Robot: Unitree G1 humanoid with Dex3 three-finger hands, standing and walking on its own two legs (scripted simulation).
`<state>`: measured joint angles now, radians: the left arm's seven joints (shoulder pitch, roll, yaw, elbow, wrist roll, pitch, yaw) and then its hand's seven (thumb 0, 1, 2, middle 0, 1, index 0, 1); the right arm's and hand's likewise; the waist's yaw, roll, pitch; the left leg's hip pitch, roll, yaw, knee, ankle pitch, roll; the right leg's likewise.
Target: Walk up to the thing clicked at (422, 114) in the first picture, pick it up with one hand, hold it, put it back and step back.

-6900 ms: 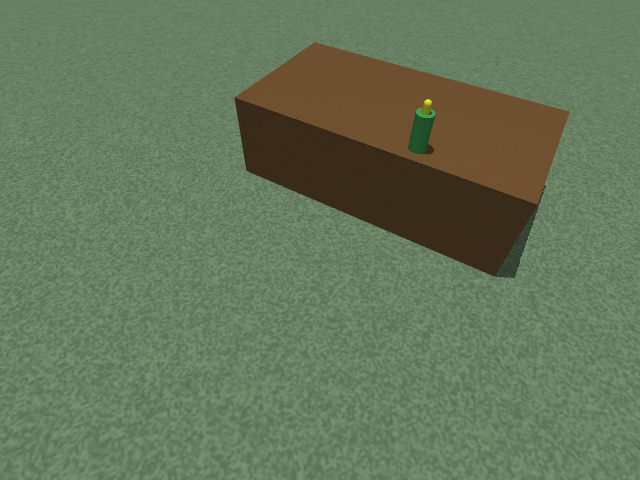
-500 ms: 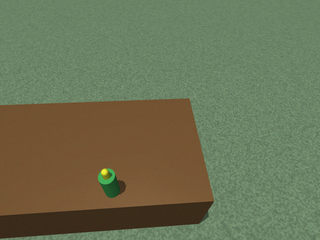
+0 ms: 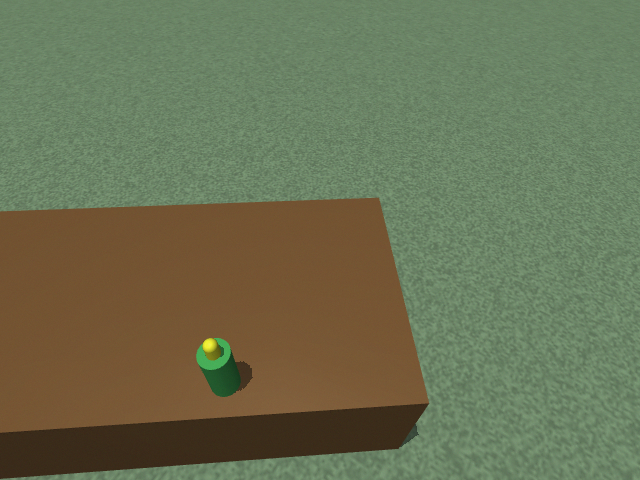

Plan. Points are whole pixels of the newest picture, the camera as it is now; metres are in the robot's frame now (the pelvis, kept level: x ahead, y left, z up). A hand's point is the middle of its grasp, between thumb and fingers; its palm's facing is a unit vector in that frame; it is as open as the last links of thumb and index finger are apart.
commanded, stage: stand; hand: left
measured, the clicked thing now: (218, 364) +0.39 +0.20 -0.30
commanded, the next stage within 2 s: go down in 0.12 s
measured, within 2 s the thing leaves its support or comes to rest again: neither
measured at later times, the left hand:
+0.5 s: hand out of the picture +0.15 +0.26 -0.15, palm faces +0.05 -0.94 -0.35, open 11.9 cm
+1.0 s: hand out of the picture +0.14 +0.28 -0.14, palm faces +0.06 -0.95 -0.32, open 17.3 cm
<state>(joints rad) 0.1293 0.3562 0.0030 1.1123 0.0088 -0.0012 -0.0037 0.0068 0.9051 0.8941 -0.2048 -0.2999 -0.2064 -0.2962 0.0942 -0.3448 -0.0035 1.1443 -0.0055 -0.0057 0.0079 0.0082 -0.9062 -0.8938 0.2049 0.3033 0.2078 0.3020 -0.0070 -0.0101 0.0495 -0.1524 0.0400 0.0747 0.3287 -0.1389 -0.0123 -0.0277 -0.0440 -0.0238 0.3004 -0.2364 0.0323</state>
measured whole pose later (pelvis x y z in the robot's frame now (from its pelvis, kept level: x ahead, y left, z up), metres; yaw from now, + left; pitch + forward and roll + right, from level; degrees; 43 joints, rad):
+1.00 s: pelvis +0.01 +0.00 -0.03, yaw +2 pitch +7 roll -1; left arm 0.18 0.38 0.20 0.55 0.07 0.34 -0.14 0.00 -0.51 0.05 -0.09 -0.05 -0.08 -0.05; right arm 0.22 -0.26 -0.01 0.65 0.03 -0.10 -0.11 0.01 -0.89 -0.89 0.21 0.30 0.21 0.30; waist -0.02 0.00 -0.05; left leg -0.53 0.05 0.02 0.70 -0.31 -0.01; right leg -0.37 -0.04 -0.06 0.67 -0.42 0.03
